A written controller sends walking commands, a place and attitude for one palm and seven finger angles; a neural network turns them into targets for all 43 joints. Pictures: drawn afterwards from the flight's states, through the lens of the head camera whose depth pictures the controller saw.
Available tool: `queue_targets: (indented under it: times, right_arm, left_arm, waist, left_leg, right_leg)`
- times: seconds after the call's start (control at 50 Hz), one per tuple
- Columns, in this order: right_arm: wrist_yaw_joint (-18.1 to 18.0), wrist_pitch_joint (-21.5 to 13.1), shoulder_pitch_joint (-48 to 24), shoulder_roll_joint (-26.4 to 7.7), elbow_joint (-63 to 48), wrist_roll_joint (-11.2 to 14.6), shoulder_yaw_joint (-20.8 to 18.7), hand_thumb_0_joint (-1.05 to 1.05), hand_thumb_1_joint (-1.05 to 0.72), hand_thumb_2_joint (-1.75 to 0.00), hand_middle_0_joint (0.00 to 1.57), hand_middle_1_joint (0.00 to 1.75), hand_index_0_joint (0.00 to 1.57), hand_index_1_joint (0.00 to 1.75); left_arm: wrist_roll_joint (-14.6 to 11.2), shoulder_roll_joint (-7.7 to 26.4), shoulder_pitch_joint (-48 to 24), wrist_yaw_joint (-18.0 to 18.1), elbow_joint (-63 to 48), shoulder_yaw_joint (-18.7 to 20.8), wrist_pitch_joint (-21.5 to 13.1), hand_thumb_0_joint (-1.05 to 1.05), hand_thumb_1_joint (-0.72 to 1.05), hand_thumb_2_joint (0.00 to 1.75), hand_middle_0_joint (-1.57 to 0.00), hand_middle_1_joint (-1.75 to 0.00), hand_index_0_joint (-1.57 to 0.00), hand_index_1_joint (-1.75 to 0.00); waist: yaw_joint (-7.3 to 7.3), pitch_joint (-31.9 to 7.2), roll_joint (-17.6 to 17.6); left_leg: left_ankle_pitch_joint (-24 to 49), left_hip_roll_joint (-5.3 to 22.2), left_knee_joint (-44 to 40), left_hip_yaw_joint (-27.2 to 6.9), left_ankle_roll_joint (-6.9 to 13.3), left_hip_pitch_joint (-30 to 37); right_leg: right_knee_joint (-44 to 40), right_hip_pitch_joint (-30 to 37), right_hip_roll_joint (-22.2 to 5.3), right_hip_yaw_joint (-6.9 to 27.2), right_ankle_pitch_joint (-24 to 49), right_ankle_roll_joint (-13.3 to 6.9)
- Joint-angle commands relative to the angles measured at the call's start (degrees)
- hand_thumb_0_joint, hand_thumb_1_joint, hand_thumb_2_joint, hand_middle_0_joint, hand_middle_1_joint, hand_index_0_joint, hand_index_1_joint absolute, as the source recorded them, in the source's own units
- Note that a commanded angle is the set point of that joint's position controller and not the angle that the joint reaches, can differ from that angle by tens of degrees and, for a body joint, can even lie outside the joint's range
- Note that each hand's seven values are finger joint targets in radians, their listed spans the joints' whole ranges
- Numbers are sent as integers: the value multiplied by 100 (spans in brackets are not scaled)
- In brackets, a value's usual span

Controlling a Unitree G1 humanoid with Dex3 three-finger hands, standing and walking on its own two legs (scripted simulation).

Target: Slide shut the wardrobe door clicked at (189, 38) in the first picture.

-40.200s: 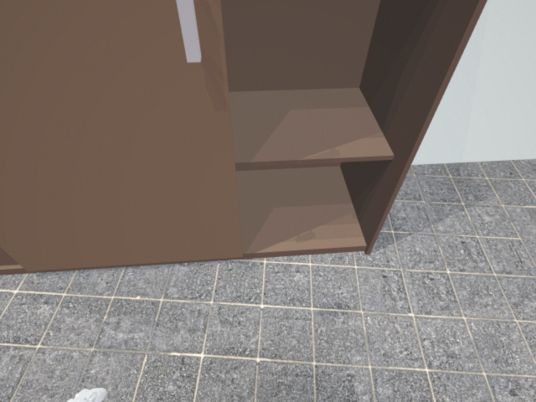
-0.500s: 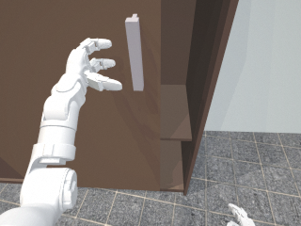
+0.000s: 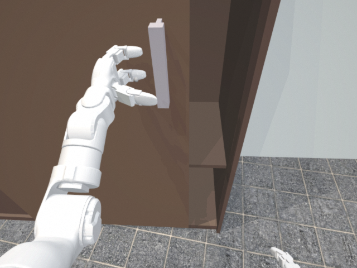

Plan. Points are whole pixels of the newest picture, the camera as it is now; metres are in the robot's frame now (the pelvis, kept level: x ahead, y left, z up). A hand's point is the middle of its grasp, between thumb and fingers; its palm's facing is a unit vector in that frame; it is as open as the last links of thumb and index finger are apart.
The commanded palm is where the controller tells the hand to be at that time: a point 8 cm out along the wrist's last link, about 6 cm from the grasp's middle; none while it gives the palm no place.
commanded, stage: move the hooked fingers beside the handle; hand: left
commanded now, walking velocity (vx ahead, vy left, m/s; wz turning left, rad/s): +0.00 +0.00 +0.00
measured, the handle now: (161, 65) +0.48 +0.06 +0.25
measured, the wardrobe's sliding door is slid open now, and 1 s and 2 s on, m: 0.15 0.15 0.15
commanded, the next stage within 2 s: feel for the door with the fingertips in 0.78 s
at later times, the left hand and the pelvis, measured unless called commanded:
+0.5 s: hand (138, 77) +0.43 +0.10 +0.25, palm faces -0.02 -1.00 +0.01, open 14.0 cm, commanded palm +0.41 +0.17 +0.25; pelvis -0.01 +0.01 +0.00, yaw +0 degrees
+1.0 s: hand (129, 80) +0.41 +0.12 +0.25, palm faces -0.01 -1.00 +0.00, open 14.0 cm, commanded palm +0.39 +0.16 +0.25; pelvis -0.01 +0.01 +0.00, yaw +0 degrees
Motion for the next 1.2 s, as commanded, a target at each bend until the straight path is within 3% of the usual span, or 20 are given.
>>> queue_targets:
  times: [0.0, 0.04, 0.1, 0.14, 0.2, 0.28, 0.36, 0.42, 0.46, 0.5, 0.58, 0.64, 0.68, 0.74, 0.86, 0.92, 0.98, 1.04, 1.14, 1.18]
  right_arm:
    - [-83, -311, -608, -613, -823, -10, -180, 0, -90, -90, 20, 30, 20, 30]
    - [-77, -327, -652, -590, -855, 8, -175, 0, -90, -90, 20, 30, 20, 30]
    - [-90, -319, -584, -620, -787, 20, -171, 0, -90, -90, 20, 30, 20, 30]
    - [-114, -319, -545, -646, -766, 22, -171, 0, -90, -90, 20, 30, 20, 30]
    - [-117, -333, -481, -639, -720, 31, -166, 0, -90, -90, 20, 30, 20, 30]
    - [-106, -438, -454, -637, -764, 2, -200, 0, -90, -90, 20, 30, 20, 30]
    - [-77, -509, -429, -618, -743, 16, -210, 0, -90, -90, 20, 30, 20, 30]
    - [-62, -459, -399, -637, -705, 14, -198, 0, -90, -90, 20, 30, 20, 30]
    - [-81, -425, -326, -668, -679, -5, -202, 0, -90, -90, 20, 30, 20, 30]
    - [-87, -393, -347, -685, -737, -30, -203, 0, -90, -90, 20, 30, 20, 30]
    - [-72, -400, -380, -654, -837, -31, -222, 0, -90, -90, 20, 30, 20, 30]
    - [-61, -420, -453, -623, -905, 16, -218, 0, -90, -90, 20, 30, 20, 30]
    - [-75, -399, -448, -662, -852, 29, -224, 0, -90, -90, 20, 30, 20, 30]
    - [-84, -440, -504, -637, -875, 42, -221, 0, -90, -90, 20, 30, 20, 30]
    - [-73, -437, -636, -618, -854, 31, -196, 0, -90, -90, 20, 30, 20, 30]
    - [-52, -431, -681, -588, -856, 31, -184, 0, -90, -90, 20, 30, 20, 30]
    - [-55, -382, -723, -588, -796, 18, -165, 0, -90, -90, 20, 30, 20, 30]
    - [-50, -380, -759, -539, -772, 15, -141, 0, -90, -90, 20, 30, 20, 30]
    - [-19, -348, -772, -506, -777, -39, -143, 0, -90, -90, 20, 30, 20, 30]
    - [11, -314, -719, -524, -767, -67, -161, 0, -90, -90, 20, 30, 20, 30]
  left_arm:
    - [14, 1156, -3304, 45, -1295, 311, -465, 0, -50, 30, -30, -120, -30, -120]
    - [14, 1114, -3261, 1, -1330, 252, -512, 0, -50, 30, -30, -120, -30, -120]
    - [-58, 1001, -3151, -53, -832, 197, -484, 0, -50, 30, -30, -120, -30, -120]
    - [-34, 1274, -3159, -68, -626, 385, -461, 0, -50, 30, -30, -120, -30, -120]
    - [5, 1132, -3503, -66, -481, 187, -534, 0, -50, 30, -30, -120, -30, -120]
    - [-65, 1006, -3608, -76, -807, 117, -777, 0, -50, 30, -30, -120, -30, -120]
    - [-43, 903, -3542, -30, -797, 104, -779, 0, -50, 30, -30, -120, -30, -120]
    - [-2, 970, -3380, 48, -567, 187, -648, 0, -50, 30, -30, -120, -30, -120]
    - [51, 1287, -3371, 104, -414, 443, -586, 0, -50, 30, -30, -120, -30, -120]
    - [102, 1597, -3433, 143, -642, 670, -674, 0, -50, 30, -30, -120, -30, -120]
    - [83, 1580, -3067, 42, -956, 678, -798, 0, -50, 30, -30, -120, -30, -120]
    - [43, 1195, -3058, -66, -1214, 333, -714, 0, -50, 30, -30, -120, -30, -120]
    - [-5, 1172, -2869, -107, -983, 321, -583, 0, -50, 30, -30, -120, -30, -120]
    - [-56, 1082, -3084, -138, -1336, 235, -497, 0, -50, 30, -30, -120, -30, -120]
    - [-99, 1052, -3001, -91, -1538, 235, -446, 0, -50, 30, -30, -120, -30, -120]
    - [-108, 675, -3033, -29, -1590, -45, -384, 0, -50, 30, -30, -120, -30, -120]
    - [-99, 599, -3057, 55, -1394, -105, -315, 0, -50, 30, -30, -120, -30, -120]
    - [-56, 419, -3330, 201, -1304, -199, -275, 0, -50, 30, -30, -120, -30, -120]
    - [16, 397, -3376, 424, -1283, -130, -371, 0, -50, 30, -30, -120, -30, -120]
    - [38, 459, -3178, 489, -1221, -62, -405, 0, -50, 30, -30, -120, -30, -120]
  waist:
    - [-25, -1652, -401]
    - [-26, -1711, -315]
    - [-85, -1386, -674]
    - [-57, -1356, -634]
    - [-142, -1251, -330]
    - [-94, -1765, -410]
    - [-85, -1821, -442]
    - [-51, -1534, -464]
    - [-35, -1479, -631]
    - [27, -1646, -488]
    - [72, -1763, -490]
    - [-24, -1755, -292]
    - [-21, -1471, -472]
    - [-62, -1654, -181]
    - [-40, -1681, -351]
    - [-78, -1587, -291]
    - [-79, -1428, -464]
    - [-125, -1333, -333]
    - [-47, -1624, -378]
    - [16, -1681, -685]
  left_leg:
    - [1617, -172, 17, 3, 354, 1121]
    - [1716, -169, 41, 22, 346, 1173]
    - [1422, -151, -9, -16, 354, 1013]
    - [1293, -155, -37, -8, 351, 927]
    - [1140, -151, -33, -28, 340, 944]
    - [1520, -141, 18, -85, 330, 1162]
    - [1635, -131, 33, -91, 327, 1213]
    - [1463, -134, -27, -67, 322, 997]
    - [1427, -125, -43, -62, 329, 886]
    - [1482, -130, -70, -23, 339, 903]
    - [1763, -109, -20, 13, 343, 1000]
    - [1771, -115, -1, 21, 334, 1146]
    - [1610, -103, -24, 13, 340, 1031]
    - [1683, -125, 34, -12, 334, 1208]
    - [1695, -139, 30, -26, 329, 1216]
    - [1637, -136, 26, -67, 316, 1251]
    - [1483, -129, -10, -81, 302, 1172]
    - [1357, -120, -26, -91, 290, 1188]
    - [1560, -128, -26, -73, 281, 1206]
    - [1642, -117, -48, -85, 280, 1127]
  right_leg:
    - [-274, -110, 79, -61, 2365, 9]
    - [-255, -60, 75, -49, 2499, 1]
    - [-347, -246, 102, -85, 2216, 29]
    - [-373, -269, 86, -59, 2075, 36]
    - [-419, -440, 77, -46, 1814, 13]
    - [-298, -177, 90, -82, 2120, -24]
    - [-254, -234, 119, -99, 2233, -19]
    - [-312, -288, 118, -104, 2074, -5]
    - [-317, -271, 115, -98, 2039, 6]
    - [-313, -89, 90, -58, 2114, -3]
    - [-272, 104, 100, -77, 2431, -16]
    - [-272, -31, 124, -83, 2468, -8]
    - [-340, -128, 138, -112, 2273, -5]
    - [-323, -210, 135, -85, 2324, -16]
    - [-298, -178, 134, -112, 2335, -6]
    - [-318, -288, 135, -128, 2210, -15]
    - [-354, -319, 124, -141, 2003, -18]
    - [-367, -484, 128, -122, 1853, -12]
    - [-293, -263, 110, -100, 2050, -25]
    - [-284, -78, 103, -125, 2147, -22]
